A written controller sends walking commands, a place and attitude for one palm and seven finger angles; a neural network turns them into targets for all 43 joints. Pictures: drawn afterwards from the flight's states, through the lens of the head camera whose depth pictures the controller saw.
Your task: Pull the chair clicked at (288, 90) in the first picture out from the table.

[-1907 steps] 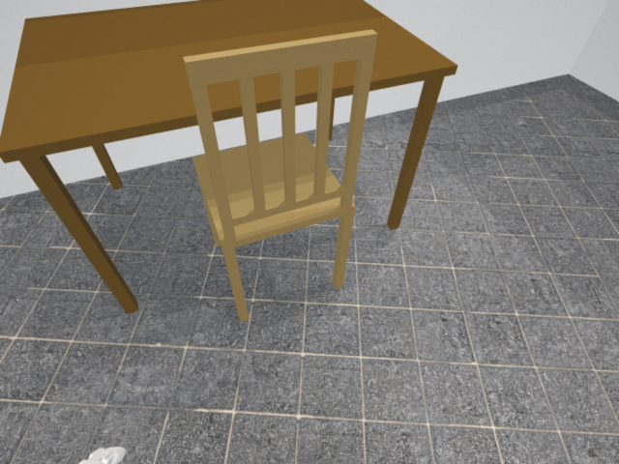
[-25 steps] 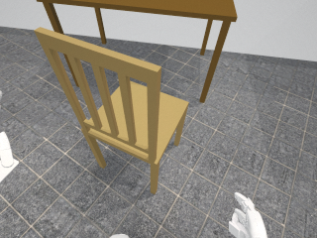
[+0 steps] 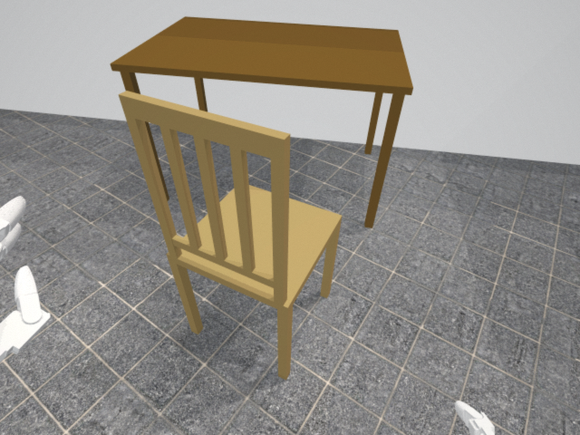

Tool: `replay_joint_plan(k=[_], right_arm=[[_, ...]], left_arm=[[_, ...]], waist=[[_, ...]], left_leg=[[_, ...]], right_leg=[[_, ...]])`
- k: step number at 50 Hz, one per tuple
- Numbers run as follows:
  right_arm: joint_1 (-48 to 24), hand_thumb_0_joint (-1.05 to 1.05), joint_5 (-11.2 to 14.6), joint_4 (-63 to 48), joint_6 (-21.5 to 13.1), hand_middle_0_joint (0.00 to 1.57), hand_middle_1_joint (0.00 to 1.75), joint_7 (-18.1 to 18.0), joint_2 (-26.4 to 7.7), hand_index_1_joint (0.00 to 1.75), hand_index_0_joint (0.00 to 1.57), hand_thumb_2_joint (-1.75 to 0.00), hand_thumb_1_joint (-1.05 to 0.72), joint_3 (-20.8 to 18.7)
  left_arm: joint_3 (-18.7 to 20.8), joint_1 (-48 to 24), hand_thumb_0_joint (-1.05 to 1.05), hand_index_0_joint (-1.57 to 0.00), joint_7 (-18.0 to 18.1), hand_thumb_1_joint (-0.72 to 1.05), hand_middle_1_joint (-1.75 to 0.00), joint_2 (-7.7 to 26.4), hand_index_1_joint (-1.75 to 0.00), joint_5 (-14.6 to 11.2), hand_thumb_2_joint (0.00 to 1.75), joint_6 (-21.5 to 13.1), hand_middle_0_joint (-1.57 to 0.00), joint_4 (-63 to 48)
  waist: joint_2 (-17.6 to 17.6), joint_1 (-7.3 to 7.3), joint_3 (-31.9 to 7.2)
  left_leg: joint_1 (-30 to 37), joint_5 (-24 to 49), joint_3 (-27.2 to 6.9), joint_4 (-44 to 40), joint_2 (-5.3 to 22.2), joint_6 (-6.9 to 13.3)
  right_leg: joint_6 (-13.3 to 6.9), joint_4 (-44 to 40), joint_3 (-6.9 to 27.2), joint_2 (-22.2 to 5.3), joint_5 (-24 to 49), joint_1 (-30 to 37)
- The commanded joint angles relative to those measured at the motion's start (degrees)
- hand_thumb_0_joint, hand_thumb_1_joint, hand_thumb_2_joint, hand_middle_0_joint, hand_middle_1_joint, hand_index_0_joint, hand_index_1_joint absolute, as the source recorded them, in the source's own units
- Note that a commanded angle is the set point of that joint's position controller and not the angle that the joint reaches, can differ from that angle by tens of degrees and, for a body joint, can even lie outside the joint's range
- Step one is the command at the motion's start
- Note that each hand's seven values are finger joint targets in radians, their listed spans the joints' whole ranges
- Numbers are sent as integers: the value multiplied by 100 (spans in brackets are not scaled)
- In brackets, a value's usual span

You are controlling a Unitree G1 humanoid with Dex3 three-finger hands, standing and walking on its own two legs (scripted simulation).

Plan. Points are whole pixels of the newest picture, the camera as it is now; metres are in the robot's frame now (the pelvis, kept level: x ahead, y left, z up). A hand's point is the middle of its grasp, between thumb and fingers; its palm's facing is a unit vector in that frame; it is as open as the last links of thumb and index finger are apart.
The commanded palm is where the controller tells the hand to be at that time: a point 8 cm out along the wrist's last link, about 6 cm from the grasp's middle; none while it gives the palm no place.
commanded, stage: stop stepping back and stand still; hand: left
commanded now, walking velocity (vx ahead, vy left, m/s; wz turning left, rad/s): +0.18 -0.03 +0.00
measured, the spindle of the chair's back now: (213, 204) +0.63 +0.20 -0.05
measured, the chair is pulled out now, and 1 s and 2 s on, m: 0.59 0.59 0.59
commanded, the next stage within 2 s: let the arm hang, fingers relaxed in 0.28 s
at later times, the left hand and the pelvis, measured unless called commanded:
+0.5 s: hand (103, 356) +0.22 +0.26 +0.03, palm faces +0.24 -0.87 -0.43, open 7.4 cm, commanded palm none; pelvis +0.00 +0.01 -0.01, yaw +3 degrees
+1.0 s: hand out of the picture +0.01 +0.23 -0.16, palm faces +0.02 -0.96 -0.27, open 7.3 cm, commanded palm none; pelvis -0.01 +0.03 +0.01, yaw +1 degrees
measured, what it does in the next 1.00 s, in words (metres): steps on the spot: right foot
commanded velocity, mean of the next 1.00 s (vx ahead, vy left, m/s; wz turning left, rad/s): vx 0.03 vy -0.01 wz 0.00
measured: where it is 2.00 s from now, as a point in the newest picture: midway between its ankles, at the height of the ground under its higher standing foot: outside the picture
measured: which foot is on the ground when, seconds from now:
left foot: down 0.00-1.00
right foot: up 0.00-0.02, down 0.04-1.00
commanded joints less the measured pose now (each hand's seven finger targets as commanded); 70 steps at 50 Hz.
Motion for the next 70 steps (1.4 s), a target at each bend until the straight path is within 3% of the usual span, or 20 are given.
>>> replay_joint_plan(k=[1, 3, 4, 5, 8, 10, 12, 14, 18, 19, 20, 22, 23, 25, 27, 31, 37, 43, 47, 70], right_arm=[[-932, 0, 83, -687, -180, 20, 30, -28, -666, 30, 20, -90, -90, -115], [-898, 0, 109, -713, -66, 20, 30, -55, -584, 30, 20, -90, -90, -120], [-713, 0, 147, -681, -4, 20, 30, -21, -581, 30, 20, -90, -90, -196], [-770, 0, 140, -737, 23, 20, 30, 18, -608, 30, 20, -90, -90, -223], [-874, 0, 70, -765, 33, 20, 30, -19, -472, 30, 20, -90, -90, -4], [-984, 0, -1, -898, 34, 20, 30, -63, -557, 30, 20, -90, -90, 46], [-1206, 0, 24, -920, 4, 20, 30, -79, -511, 30, 20, -90, -90, 48], [-1229, 0, 5, -912, -44, 20, 30, -109, -494, 30, 20, -90, -90, 66], [-1080, 0, 33, -840, -142, 20, 30, -55, -514, 30, 20, -90, -90, 14], [-705, 0, -112, 383, 70, 20, 30, 387, -896, 30, 20, -90, -90, -211], [-46, 0, -93, 350, 461, 20, 30, 372, -340, 30, 20, -90, -90, -139], [-5, 0, -131, 258, 699, 20, 30, 376, -314, 30, 20, -90, -90, -45], [55, 0, -161, 241, 756, 20, 30, 389, -322, 30, 20, -90, -90, -47], [-121, 0, -232, 242, 785, 20, 30, 390, -532, 30, 20, -90, -90, -31], [-323, 0, -257, 344, 781, 20, 30, 327, -612, 30, 20, -90, -90, -12], [-315, 0, -211, 831, 817, 20, 30, 235, -519, 30, 20, -90, -90, 114], [33, 0, -180, 1421, 877, 20, 30, 143, -243, 30, 20, -90, -90, 137], [336, 0, -156, 1760, 964, 20, 30, 151, -236, 30, 20, -90, -90, 115], [499, 0, -152, 1944, 953, 20, 30, 145, -235, 30, 20, -90, -90, 128], [752, 0, -122, 2532, 922, 20, 30, 87, 162, 30, 20, -90, -90, 216]], left_arm=[[962, -946, 0, -20, 57, 90, -30, 1093, -30, -49, 90, -381, -20, -482], [861, -1000, 0, -20, 36, 90, -30, 1012, -30, -77, 90, -357, -20, -31], [723, -996, 0, -20, 28, 90, -30, 885, -30, -131, 90, -317, -20, 93], [630, -921, 0, -20, 17, 90, -30, 819, -30, -159, 90, -286, -20, 51], [686, -451, 0, -20, 47, 90, -30, 861, -30, -205, 90, -291, -20, -388], [594, -561, 0, -20, 74, 90, -30, 841, -30, -185, 90, -366, -20, -987], [726, -869, 0, -20, 95, 90, -30, 1061, -30, -89, 90, -355, -20, -1416], [846, -994, 0, -20, 100, 90, -30, 1206, -30, -40, 90, -303, -20, -1483], [931, -843, 0, -20, 140, 90, -30, 1219, -30, -83, 90, -289, -20, -1233], [-1517, -795, 0, -20, -664, 90, -30, -371, -30, 451, 90, 771, -20, 3262], [-1508, -642, 0, -20, -791, 90, -30, -676, -30, 342, 90, 1146, -20, 3490], [-1581, -1014, 0, -20, -817, 90, -30, -651, -30, 302, 90, 1215, -20, 3680], [-1625, -1313, 0, -20, -797, 90, -30, -664, -30, 297, 90, 1237, -20, 3883], [-1747, -1541, 0, -20, -802, 90, -30, -667, -30, 250, 90, 1222, -20, 4379], [-1806, -1618, 0, -20, -790, 90, -30, -663, -30, 212, 90, 1228, -20, 4976], [-1938, -1704, 0, -20, -734, 90, -30, -573, -30, 146, 90, 1248, -20, 6218], [-1990, -1581, 0, -20, -693, 90, -30, -828, -30, 119, 90, 1251, -20, 7332], [-2104, -1708, 0, -20, -709, 90, -30, -924, -30, 97, 90, 1298, -20, 7950], [-2143, -1612, 0, -20, -699, 90, -30, -943, -30, 96, 90, 1297, -20, 8210], [-2228, -1124, 0, -20, -630, 90, -30, -1277, -30, 98, 90, 1222, -20, 8911]], waist=[[54, 96, 1059], [-705, -64, 1075], [-1229, -48, 656], [-1249, 10, 593], [-160, -3, 194], [707, 24, 95], [1192, 119, 129], [1129, 128, 464], [504, 80, 467], [-88, -235, 655], [-364, -206, 25], [-428, -196, 173], [-832, -220, 290], [-994, -86, 265], [-668, 48, 24], [609, 137, -176], [1424, 102, -73], [378, 101, 983], [-29, 89, 989], [339, 42, 1153]], left_leg=[[-1883, -192, -606, 46, 863, 477], [-1883, -974, -175, 1185, 130, 232], [-1644, -926, -122, 1471, -5, 178], [-1444, -754, -233, 1342, 54, 190], [-419, -213, -283, -355, 179, 311], [-348, -399, -1248, -1135, 879, 589], [-968, -832, -1756, -1341, 1481, 806], [-1794, -1346, -1421, -1256, 1301, 728], [-1535, -223, -714, -312, 554, 334], [-1567, 805, -419, 1232, 350, 176], [-1099, 533, -371, 1359, 240, 96], [-1052, 270, -481, 1149, 232, 127], [-1091, 582, -636, 947, 287, 202], [-1082, 1577, -1020, 499, 526, 352], [-911, 2752, -1216, 288, 670, 391], [-469, 3290, -922, -32, 647, 234], [-252, 2251, -770, -389, 653, 278], [-946, 634, -967, -963, 748, 398], [-896, 445, -1007, -1061, 758, 436], [-603, 735, -747, -942, 654, 394]], right_leg=[[-171, -1852, 539, -153, 562, 953], [-628, -2671, 2101, -1098, 25, 261], [-725, -3004, 2536, -1370, -671, 408], [-753, -3144, 2576, -1449, -823, 366], [-504, -2344, 1417, -902, -463, 273], [-195, -1318, 761, -182, -292, 174], [-44, -589, 400, -56, -120, 422], [-49, -962, 451, -82, 91, 957], [-270, -1912, 1186, -410, 927, 1047], [-521, -1051, 1089, -1069, 3130, 192], [-716, -1297, 1260, -1201, 3038, 169], [-653, -1412, 1010, -1179, 1959, -223], [-585, -1342, 797, -1019, 1717, -247], [-440, -1075, 681, -740, 2121, 53], [-355, -897, 608, -604, 2992, 605], [-402, -1061, 630, -520, 2875, 1146], [-391, -1561, 417, -415, 1926, 1288], [-346, -1838, 385, -362, 1051, 951], [-332, -1855, 484, -379, 1047, 911], [-358, -1940, 659, -442, 1147, 549]])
